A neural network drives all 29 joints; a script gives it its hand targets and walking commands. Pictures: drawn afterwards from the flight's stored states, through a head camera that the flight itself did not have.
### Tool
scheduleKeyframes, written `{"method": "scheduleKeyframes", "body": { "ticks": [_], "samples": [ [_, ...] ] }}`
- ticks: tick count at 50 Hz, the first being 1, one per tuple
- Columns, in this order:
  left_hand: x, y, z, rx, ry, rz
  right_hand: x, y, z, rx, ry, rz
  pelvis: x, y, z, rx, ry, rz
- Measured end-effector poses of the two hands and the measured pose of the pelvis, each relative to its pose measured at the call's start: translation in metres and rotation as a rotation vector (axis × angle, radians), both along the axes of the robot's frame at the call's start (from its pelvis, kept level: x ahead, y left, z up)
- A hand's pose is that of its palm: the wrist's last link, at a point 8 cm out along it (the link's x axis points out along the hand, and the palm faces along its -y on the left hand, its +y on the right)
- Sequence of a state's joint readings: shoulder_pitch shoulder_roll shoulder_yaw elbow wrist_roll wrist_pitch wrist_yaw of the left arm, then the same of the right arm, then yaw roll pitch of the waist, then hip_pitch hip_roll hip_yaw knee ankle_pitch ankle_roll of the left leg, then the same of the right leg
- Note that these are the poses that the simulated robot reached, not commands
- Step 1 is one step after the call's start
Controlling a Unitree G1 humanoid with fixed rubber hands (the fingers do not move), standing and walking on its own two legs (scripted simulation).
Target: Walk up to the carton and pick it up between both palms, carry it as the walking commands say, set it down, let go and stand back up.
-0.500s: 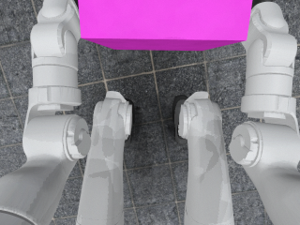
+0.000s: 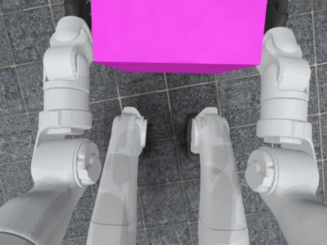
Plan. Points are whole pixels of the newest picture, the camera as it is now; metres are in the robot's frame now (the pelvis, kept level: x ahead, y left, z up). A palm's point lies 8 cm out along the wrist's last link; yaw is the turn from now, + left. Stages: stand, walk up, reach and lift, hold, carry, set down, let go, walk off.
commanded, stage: reach and lift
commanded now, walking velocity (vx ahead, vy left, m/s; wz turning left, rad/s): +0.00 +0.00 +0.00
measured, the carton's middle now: (174, 29) +0.51 +0.00 -0.16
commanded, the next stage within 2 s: none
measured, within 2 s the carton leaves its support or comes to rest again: neither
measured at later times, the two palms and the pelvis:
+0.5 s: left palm (58, 13) +0.49 +0.17 -0.03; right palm (294, 26) +0.48 -0.18 -0.04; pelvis +0.01 +0.00 +0.06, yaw +0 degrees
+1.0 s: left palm (26, 7) +0.47 +0.17 +0.05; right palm out of the picture +0.46 -0.18 +0.04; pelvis +0.03 -0.01 +0.12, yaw -1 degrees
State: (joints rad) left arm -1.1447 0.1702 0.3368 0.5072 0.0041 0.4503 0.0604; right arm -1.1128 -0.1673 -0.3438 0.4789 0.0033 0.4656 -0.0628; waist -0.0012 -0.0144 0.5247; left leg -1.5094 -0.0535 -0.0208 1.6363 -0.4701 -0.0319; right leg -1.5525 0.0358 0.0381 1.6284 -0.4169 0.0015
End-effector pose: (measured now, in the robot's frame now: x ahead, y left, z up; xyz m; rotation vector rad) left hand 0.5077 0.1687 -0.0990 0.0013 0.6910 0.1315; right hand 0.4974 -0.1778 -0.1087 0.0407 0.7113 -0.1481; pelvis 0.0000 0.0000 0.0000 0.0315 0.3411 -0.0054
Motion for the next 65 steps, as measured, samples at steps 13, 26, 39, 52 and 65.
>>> {"method": "scheduleKeyframes", "body": {
  "ticks": [13,26,39,52,65],
  "samples": [
    [-0.007,0.000,0.039,0.013,-0.003,-0.010,-0.008,0.000,0.036,0.003,-0.002,-0.001,0.003,0.001,0.029,-0.005,-0.041,0.000],
    [-0.020,-0.001,0.076,-0.002,0.001,0.000,-0.020,-0.001,0.075,0.003,0.002,-0.001,0.007,-0.001,0.060,-0.007,-0.093,-0.004],
    [-0.030,-0.004,0.114,0.010,0.007,-0.009,-0.030,-0.005,0.112,0.002,0.007,0.006,0.017,-0.003,0.094,0.001,-0.135,-0.018],
    [-0.042,-0.001,0.152,0.004,0.005,-0.002,-0.036,-0.002,0.155,-0.007,0.005,0.018,0.029,-0.006,0.126,-0.005,-0.193,-0.014],
    [-0.052,0.001,0.199,0.012,0.001,-0.012,-0.049,0.000,0.199,0.000,0.001,0.015,0.039,-0.004,0.160,-0.016,-0.250,-0.008]
  ]
}}
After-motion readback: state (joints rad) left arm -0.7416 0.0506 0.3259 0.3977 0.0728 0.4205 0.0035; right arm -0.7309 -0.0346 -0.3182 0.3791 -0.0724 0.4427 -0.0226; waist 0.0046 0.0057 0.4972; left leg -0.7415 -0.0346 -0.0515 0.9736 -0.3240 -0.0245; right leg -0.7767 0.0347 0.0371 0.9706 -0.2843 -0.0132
